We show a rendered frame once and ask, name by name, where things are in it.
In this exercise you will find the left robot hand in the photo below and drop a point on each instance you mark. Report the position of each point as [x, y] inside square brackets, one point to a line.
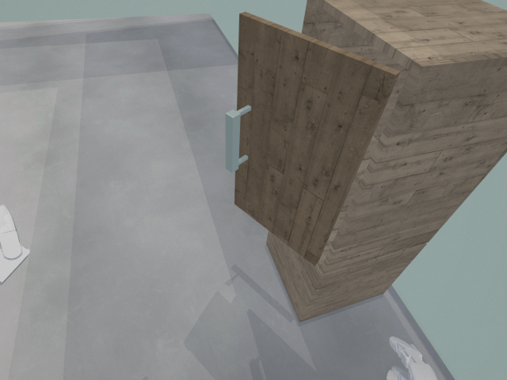
[12, 254]

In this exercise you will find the cupboard door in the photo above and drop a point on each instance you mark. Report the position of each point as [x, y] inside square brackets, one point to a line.
[314, 110]

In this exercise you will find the right robot hand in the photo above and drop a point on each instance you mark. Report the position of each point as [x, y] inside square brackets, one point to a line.
[412, 360]

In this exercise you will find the handle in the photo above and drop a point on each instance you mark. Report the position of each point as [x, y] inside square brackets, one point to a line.
[232, 138]

